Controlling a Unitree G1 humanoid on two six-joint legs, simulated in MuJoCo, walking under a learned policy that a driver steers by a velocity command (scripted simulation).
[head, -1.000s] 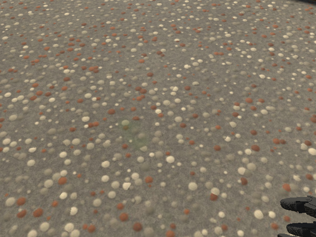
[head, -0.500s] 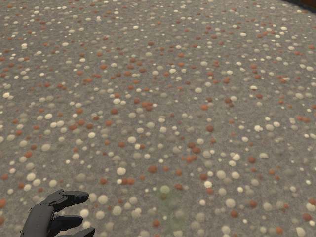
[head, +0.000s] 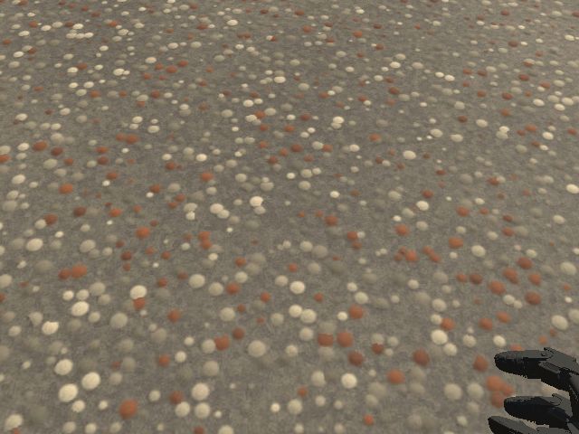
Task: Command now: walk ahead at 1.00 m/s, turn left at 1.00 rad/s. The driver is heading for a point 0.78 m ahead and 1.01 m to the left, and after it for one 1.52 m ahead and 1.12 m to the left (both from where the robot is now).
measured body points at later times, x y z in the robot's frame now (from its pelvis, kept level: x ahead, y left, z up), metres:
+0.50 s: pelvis +0.47 +0.01 +0.03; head +0.50 +0.02 +0.47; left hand +0.54 +0.31 -0.07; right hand +0.61 -0.26 -0.09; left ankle +0.24 +0.02 -0.58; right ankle +0.58 -0.08 -0.69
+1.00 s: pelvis +0.91 +0.23 +0.03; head +0.93 +0.24 +0.48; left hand +0.86 +0.50 -0.08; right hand +1.12 +0.01 -0.09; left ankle +0.91 +0.26 -0.69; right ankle +0.88 +0.04 -0.58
